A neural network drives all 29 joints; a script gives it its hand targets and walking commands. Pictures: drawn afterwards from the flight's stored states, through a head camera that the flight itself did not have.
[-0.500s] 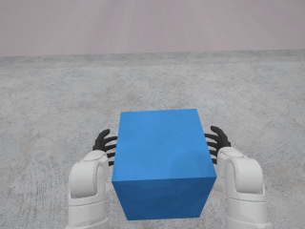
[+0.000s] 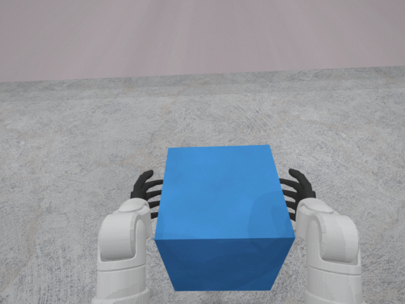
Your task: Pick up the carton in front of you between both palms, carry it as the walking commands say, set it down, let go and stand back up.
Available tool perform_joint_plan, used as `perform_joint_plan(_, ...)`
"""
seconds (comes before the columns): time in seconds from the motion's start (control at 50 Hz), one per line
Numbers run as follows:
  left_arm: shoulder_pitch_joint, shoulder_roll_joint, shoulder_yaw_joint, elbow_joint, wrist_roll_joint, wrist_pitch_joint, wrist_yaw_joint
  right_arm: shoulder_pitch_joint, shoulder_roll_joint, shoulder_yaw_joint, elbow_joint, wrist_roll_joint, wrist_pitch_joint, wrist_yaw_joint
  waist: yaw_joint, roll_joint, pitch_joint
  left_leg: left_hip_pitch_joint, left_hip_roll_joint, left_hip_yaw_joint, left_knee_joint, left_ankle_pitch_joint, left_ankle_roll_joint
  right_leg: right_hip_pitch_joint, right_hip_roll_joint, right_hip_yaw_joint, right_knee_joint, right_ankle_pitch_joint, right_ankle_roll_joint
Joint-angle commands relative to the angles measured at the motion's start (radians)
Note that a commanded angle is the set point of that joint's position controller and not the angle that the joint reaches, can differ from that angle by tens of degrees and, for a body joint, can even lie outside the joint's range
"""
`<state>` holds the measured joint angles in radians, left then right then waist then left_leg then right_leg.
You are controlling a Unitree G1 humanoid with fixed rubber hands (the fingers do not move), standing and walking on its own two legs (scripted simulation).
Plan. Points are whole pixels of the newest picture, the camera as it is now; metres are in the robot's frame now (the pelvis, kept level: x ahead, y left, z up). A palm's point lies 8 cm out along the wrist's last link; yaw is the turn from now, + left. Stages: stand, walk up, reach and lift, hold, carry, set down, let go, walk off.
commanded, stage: carry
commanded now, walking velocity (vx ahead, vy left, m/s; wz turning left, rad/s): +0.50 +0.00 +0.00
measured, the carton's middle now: (220, 220) +0.28 +0.00 -0.01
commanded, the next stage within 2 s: none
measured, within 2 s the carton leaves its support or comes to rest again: neither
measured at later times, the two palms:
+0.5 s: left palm (155, 102) +0.61 +0.17 +0.07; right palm (263, 100) +0.59 -0.13 +0.08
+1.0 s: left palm (171, 61) +0.82 +0.15 +0.09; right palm (260, 58) +0.81 -0.15 +0.09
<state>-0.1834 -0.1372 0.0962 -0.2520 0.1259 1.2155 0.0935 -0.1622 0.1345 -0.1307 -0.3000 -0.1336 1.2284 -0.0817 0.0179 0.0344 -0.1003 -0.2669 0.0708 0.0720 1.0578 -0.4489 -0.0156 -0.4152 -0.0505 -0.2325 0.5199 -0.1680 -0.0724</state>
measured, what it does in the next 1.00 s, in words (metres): walks ahead: left foot, then right foot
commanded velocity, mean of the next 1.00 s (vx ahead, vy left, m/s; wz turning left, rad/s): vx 0.20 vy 0.00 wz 0.00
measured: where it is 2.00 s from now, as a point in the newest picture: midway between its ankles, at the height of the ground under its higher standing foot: (216, 251)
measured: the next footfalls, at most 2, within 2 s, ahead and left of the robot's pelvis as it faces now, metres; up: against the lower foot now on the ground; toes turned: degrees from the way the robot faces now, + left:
left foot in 0.38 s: +0.47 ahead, +0.12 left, +0.00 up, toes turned +12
right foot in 0.78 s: +0.61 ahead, -0.11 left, +0.00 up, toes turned +22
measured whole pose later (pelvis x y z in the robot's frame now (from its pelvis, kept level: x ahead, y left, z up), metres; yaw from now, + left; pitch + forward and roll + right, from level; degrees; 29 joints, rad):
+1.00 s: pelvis +0.55 +0.00 +0.01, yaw +0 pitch +4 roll -1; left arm -0.19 -0.14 0.10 -0.29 0.13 1.21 0.09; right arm -0.18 0.14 -0.13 -0.33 -0.13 1.22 -0.08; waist 0.00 0.04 -0.09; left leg -0.10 0.09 0.12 0.45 -0.40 -0.04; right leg -0.35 -0.02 -0.22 0.47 -0.20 -0.05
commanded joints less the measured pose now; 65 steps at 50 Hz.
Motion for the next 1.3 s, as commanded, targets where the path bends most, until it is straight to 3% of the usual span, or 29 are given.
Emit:
perform_joint_plan(0.0,-0.458,-0.984,-0.698,-0.114,-0.445,-0.021,-0.278,-0.501,0.947,0.757,-0.078,0.436,-0.024,0.259,0.006,-0.093,-0.287,-0.393,0.059,-0.081,0.129,0.084,0.035,0.539,-0.315,0.457,-0.259,0.200,-0.090)
perform_joint_plan(0.04,-0.478,-1.001,-0.715,-0.148,-0.463,-0.035,-0.278,-0.490,0.979,0.762,-0.089,0.436,-0.042,0.253,0.001,-0.121,-0.286,-0.342,0.056,-0.050,0.005,0.144,0.029,0.478,-0.282,0.361,-0.311,0.106,-0.062)
perform_joint_plan(0.1,-0.447,-0.979,-0.725,-0.179,-0.471,-0.040,-0.283,-0.433,0.981,0.760,-0.100,0.411,-0.057,0.238,0.002,-0.150,-0.258,-0.354,0.049,-0.002,-0.169,0.202,0.006,0.476,-0.266,0.281,-0.362,0.068,-0.077)
perform_joint_plan(0.16,-0.430,-0.936,-0.725,-0.208,-0.471,-0.034,-0.283,-0.410,0.950,0.756,-0.125,0.403,-0.054,0.228,0.004,-0.153,-0.200,-0.359,0.033,0.049,-0.362,0.298,-0.007,0.493,-0.228,0.201,-0.360,0.168,-0.070)
perform_joint_plan(0.28,-0.369,-0.849,-0.692,-0.172,-0.426,0.005,-0.270,-0.393,0.865,0.742,-0.118,0.405,-0.009,0.233,0.008,-0.187,-0.101,-0.288,-0.007,0.127,-0.558,0.418,0.021,0.533,-0.196,0.108,-0.316,0.354,-0.024)
perform_joint_plan(0.34,-0.389,-0.833,-0.687,-0.157,-0.416,0.020,-0.265,-0.395,0.851,0.725,-0.088,0.411,0.005,0.243,-0.017,-0.172,-0.150,-0.016,-0.073,0.212,-0.641,0.375,0.039,0.480,-0.157,0.018,-0.082,0.534,0.027)
perform_joint_plan(0.36,-0.399,-0.826,-0.690,-0.156,-0.415,0.023,-0.265,-0.389,0.847,0.715,-0.072,0.410,0.007,0.247,-0.034,-0.119,-0.222,0.202,-0.057,0.188,-0.626,0.311,0.042,0.360,-0.124,-0.009,0.101,0.463,0.052)
perform_joint_plan(0.38,-0.428,-0.821,-0.693,-0.164,-0.417,0.029,-0.266,-0.383,0.843,0.707,-0.053,0.406,0.006,0.249,-0.048,0.061,-0.275,0.366,0.150,-0.152,-0.716,0.179,0.095,0.159,-0.057,-0.008,0.360,0.212,0.095)
perform_joint_plan(0.4,-0.452,-0.838,-0.711,-0.174,-0.428,0.036,-0.267,-0.380,0.855,0.695,-0.021,0.397,-0.004,0.252,-0.044,0.329,-0.340,0.566,0.349,-0.552,-0.821,0.223,0.238,-0.145,0.071,0.068,0.627,-0.236,0.126)
perform_joint_plan(0.42,-0.462,-0.855,-0.714,-0.160,-0.426,0.027,-0.268,-0.405,0.881,0.708,-0.042,0.419,-0.008,0.256,-0.039,0.229,-0.291,0.547,0.366,-0.523,-0.809,0.491,0.258,-0.242,0.035,0.185,0.764,-0.325,0.094)
perform_joint_plan(0.44,-0.463,-0.887,-0.714,-0.154,-0.429,0.015,-0.271,-0.420,0.916,0.717,-0.053,0.432,-0.015,0.258,-0.041,0.153,-0.296,0.494,0.331,-0.396,-0.762,0.720,0.249,-0.244,-0.004,0.218,0.798,-0.314,0.071)
perform_joint_plan(0.46,-0.472,-0.922,-0.719,-0.154,-0.432,0.002,-0.271,-0.443,0.947,0.725,-0.067,0.441,-0.025,0.260,-0.038,0.037,-0.295,0.441,0.310,-0.288,-0.744,0.817,0.205,-0.227,-0.041,0.231,0.739,-0.264,0.061)
perform_joint_plan(0.48,-0.472,-0.951,-0.724,-0.151,-0.435,-0.010,-0.269,-0.465,0.968,0.734,-0.084,0.448,-0.034,0.262,-0.030,0.008,-0.287,0.384,0.287,-0.211,-0.760,0.820,0.165,-0.193,-0.064,0.235,0.637,-0.210,0.061)
perform_joint_plan(0.5,-0.472,-0.968,-0.728,-0.155,-0.438,-0.020,-0.266,-0.477,0.979,0.741,-0.101,0.456,-0.041,0.263,-0.025,0.029,-0.288,0.356,0.261,-0.141,-0.772,0.814,0.133,-0.151,-0.067,0.220,0.549,-0.179,0.067)
perform_joint_plan(0.56,-0.420,-0.987,-0.736,-0.174,-0.422,-0.041,-0.248,-0.441,0.973,0.741,-0.129,0.463,-0.050,0.270,-0.017,0.095,-0.305,0.331,0.213,-0.010,-0.769,0.911,0.130,-0.083,-0.020,0.150,0.346,-0.149,0.091)
perform_joint_plan(0.64,-0.408,-0.951,-0.747,-0.228,-0.415,-0.039,-0.230,-0.392,0.925,0.731,-0.158,0.451,-0.047,0.271,-0.025,0.153,-0.284,0.329,0.180,0.087,-0.732,1.006,0.119,-0.021,0.019,0.084,0.101,0.003,0.099)
perform_joint_plan(0.68,-0.405,-0.920,-0.746,-0.233,-0.418,-0.023,-0.233,-0.365,0.898,0.721,-0.152,0.431,-0.037,0.266,-0.029,0.150,-0.268,0.325,0.163,0.107,-0.707,0.939,0.101,0.026,0.022,0.064,0.012,0.096,0.102)
perform_joint_plan(0.72,-0.391,-0.896,-0.739,-0.215,-0.421,-0.005,-0.244,-0.356,0.876,0.712,-0.131,0.410,-0.025,0.261,-0.019,0.103,-0.242,0.275,0.134,0.135,-0.633,0.803,0.064,0.146,0.017,0.036,-0.149,0.269,0.106)
perform_joint_plan(0.74,-0.385,-0.881,-0.728,-0.202,-0.422,0.003,-0.251,-0.355,0.863,0.710,-0.118,0.400,-0.019,0.259,-0.017,0.071,-0.223,0.223,0.119,0.128,-0.594,0.715,0.034,0.233,-0.007,0.048,-0.207,0.366,0.107)
perform_joint_plan(0.76,-0.392,-0.863,-0.714,-0.189,-0.421,0.012,-0.258,-0.357,0.847,0.706,-0.099,0.390,-0.014,0.257,-0.018,0.027,-0.232,0.142,0.104,0.118,-0.545,0.565,0.002,0.347,-0.087,0.116,-0.177,0.550,0.101)
perform_joint_plan(0.78,-0.399,-0.856,-0.700,-0.152,-0.413,0.018,-0.265,-0.376,0.845,0.713,-0.094,0.391,-0.004,0.255,-0.022,-0.093,-0.278,0.046,0.068,0.089,-0.495,0.311,-0.029,0.485,-0.208,0.226,-0.079,0.900,0.035)
perform_joint_plan(0.8,-0.373,-0.867,-0.687,-0.096,-0.407,0.016,-0.270,-0.395,0.841,0.720,-0.093,0.399,0.008,0.254,-0.012,-0.189,-0.310,-0.028,0.048,0.049,-0.492,0.115,-0.042,0.564,-0.274,0.307,-0.073,0.949,-0.050)
perform_joint_plan(0.82,-0.347,-0.882,-0.675,-0.063,-0.405,0.011,-0.273,-0.413,0.850,0.729,-0.086,0.407,0.013,0.257,-0.009,-0.227,-0.302,-0.043,0.035,0.031,-0.493,0.029,-0.045,0.549,-0.280,0.337,-0.109,0.898,-0.073)
perform_joint_plan(0.88,-0.385,-0.940,-0.672,-0.062,-0.409,-0.006,-0.274,-0.468,0.907,0.753,-0.080,0.433,0.001,0.265,-0.015,-0.180,-0.312,0.047,0.039,0.023,-0.695,0.135,-0.038,0.514,-0.198,0.238,-0.087,0.771,-0.016)
perform_joint_plan(0.92,-0.427,-0.957,-0.683,-0.091,-0.419,-0.017,-0.270,-0.500,0.929,0.757,-0.097,0.442,-0.010,0.265,-0.011,-0.122,-0.333,0.107,0.064,0.023,-0.654,0.332,-0.038,0.471,-0.164,0.190,-0.044,0.718,0.011)
perform_joint_plan(0.98,-0.437,-0.954,-0.693,-0.134,-0.425,-0.021,-0.256,-0.487,0.924,0.750,-0.108,0.450,-0.013,0.260,-0.012,-0.063,-0.354,0.147,0.070,0.025,-0.578,0.569,-0.035,0.427,-0.138,0.162,0.021,0.790,0.006)
perform_joint_plan(1.1,-0.419,-0.940,-0.711,-0.150,-0.423,-0.016,-0.256,-0.425,0.923,0.729,-0.086,0.426,-0.019,0.257,-0.014,-0.057,-0.344,0.125,0.043,0.032,-0.601,0.577,-0.037,0.427,-0.120,0.147,0.048,0.873,-0.004)
perform_joint_plan(1.22,-0.425,-0.929,-0.724,-0.159,-0.428,-0.014,-0.258,-0.410,0.911,0.719,-0.087,0.420,-0.019,0.260,-0.018,0.039,-0.290,0.277,0.098,0.035,-0.559,0.992,-0.014,0.220,-0.049,0.078,0.040,0.465,0.044)
perform_joint_plan(1.28,-0.434,-0.923,-0.727,-0.156,-0.433,-0.008,-0.262,-0.411,0.905,0.717,-0.085,0.414,-0.017,0.260,-0.018,0.032,-0.267,0.221,0.094,0.049,-0.543,0.966,-0.014,0.270,-0.053,0.074,0.025,0.506,0.046)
